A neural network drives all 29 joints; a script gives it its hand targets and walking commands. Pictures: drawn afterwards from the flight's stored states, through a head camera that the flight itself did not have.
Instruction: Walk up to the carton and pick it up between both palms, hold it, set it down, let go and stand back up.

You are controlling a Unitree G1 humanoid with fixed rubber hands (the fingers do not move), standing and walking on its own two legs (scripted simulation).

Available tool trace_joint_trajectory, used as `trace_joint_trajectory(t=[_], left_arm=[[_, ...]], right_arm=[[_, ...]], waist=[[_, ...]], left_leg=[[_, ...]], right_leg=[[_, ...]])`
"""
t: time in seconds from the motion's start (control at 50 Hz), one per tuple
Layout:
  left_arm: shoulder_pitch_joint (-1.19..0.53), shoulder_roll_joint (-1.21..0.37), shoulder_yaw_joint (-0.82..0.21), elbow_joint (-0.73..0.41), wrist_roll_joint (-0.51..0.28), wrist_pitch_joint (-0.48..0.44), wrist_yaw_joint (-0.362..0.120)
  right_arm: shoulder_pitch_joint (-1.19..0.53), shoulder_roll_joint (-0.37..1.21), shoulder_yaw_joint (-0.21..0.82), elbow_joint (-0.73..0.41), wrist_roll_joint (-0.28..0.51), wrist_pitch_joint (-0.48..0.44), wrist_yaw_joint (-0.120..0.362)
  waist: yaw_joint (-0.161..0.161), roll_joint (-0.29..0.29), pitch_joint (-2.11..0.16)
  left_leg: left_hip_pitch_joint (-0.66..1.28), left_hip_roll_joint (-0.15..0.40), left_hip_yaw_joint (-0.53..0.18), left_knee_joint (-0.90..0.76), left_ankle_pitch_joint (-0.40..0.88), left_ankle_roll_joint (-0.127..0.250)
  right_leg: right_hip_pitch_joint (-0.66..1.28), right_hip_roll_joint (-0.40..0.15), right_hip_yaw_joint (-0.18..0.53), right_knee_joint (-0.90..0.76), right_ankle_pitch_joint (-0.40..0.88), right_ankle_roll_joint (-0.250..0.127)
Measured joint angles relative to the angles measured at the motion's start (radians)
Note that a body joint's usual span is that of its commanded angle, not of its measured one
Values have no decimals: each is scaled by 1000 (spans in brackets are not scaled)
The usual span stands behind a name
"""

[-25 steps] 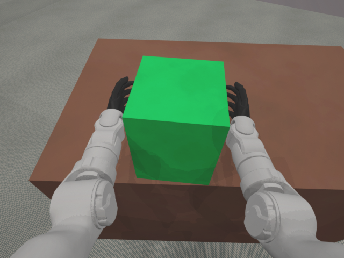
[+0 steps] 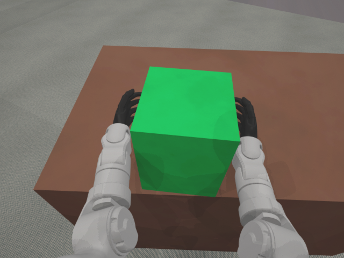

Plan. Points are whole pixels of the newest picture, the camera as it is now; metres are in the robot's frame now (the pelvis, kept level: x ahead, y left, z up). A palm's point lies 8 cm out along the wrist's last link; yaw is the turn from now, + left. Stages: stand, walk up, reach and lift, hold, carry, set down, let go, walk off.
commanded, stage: reach and lift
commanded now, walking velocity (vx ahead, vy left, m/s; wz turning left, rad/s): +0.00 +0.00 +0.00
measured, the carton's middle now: (183, 134) +0.41 -0.01 +0.05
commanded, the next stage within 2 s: none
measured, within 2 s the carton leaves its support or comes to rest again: leaves its support in 1.38 s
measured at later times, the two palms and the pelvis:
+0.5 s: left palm (122, 123) +0.41 +0.14 +0.10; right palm (246, 132) +0.38 -0.15 +0.09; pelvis +0.00 +0.00 +0.00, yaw +1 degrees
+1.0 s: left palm (121, 125) +0.40 +0.14 +0.10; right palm (245, 133) +0.38 -0.15 +0.09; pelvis -0.01 -0.01 +0.00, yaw +1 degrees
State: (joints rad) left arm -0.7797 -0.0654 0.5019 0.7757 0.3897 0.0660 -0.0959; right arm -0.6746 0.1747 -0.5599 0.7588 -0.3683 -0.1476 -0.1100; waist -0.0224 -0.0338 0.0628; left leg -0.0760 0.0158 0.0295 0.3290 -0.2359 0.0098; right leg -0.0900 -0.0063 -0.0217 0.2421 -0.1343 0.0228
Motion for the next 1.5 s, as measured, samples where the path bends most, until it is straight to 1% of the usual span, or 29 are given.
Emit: trace_joint_trajectory(t=[0.12,0.36,0.6,0.66,0.84,1.0,1.14,1.22,1.34,1.5], left_arm=[[17,-7,-12,-38,-1,20,0],[38,-22,-20,-100,9,53,-2],[40,-23,-23,-129,13,70,-8],[42,-22,-27,-133,11,73,-10],[42,-14,-43,-129,1,73,-3],[38,1,-60,-82,-12,28,18],[34,7,-76,-26,-25,-47,58],[29,8,-81,2,-34,-66,78],[7,21,-92,71,-48,-75,101],[-22,45,-118,140,-95,-46,130]], right_arm=[[10,-5,26,1,28,-6,-12],[18,-12,49,0,57,-9,-11],[16,-16,66,8,80,-26,-19],[14,-18,74,14,84,-32,-14],[12,-27,82,35,95,-55,-20],[-3,-49,87,104,95,-124,-33],[-25,-78,79,186,82,-199,-39],[-35,-94,81,220,85,-213,-38],[-54,-110,76,257,95,-191,-34],[-78,-135,119,279,148,-124,-36]], waist=[[-6,-2,8],[-10,-12,21],[-14,-19,27],[-14,-20,27],[-15,-22,13],[-12,-11,-7],[-3,-9,-33],[-2,-13,-37],[-6,-20,-59],[-16,-17,-110]], left_leg=[[9,0,-1,5,-5,1],[20,3,-1,5,-7,-1],[17,3,1,-4,2,-2],[13,4,2,-5,4,-3],[-8,6,0,-5,10,-5],[-36,9,-3,4,16,-7],[-66,10,-3,0,35,-9],[-73,10,0,-8,49,-10],[-93,12,11,-16,68,-11],[-116,9,19,-16,78,-9]], right_leg=[[12,-1,-7,1,-5,0],[26,-2,-17,2,-9,-1],[22,-3,-25,-2,-5,-4],[19,-3,-26,-4,-2,-4],[3,-2,-34,-11,6,-7],[-18,-1,-43,-13,15,-10],[-44,-1,-48,-22,35,-14],[-52,0,-47,-29,49,-17],[-83,0,-39,-22,63,-21],[-117,-4,-34,1,63,-21]])
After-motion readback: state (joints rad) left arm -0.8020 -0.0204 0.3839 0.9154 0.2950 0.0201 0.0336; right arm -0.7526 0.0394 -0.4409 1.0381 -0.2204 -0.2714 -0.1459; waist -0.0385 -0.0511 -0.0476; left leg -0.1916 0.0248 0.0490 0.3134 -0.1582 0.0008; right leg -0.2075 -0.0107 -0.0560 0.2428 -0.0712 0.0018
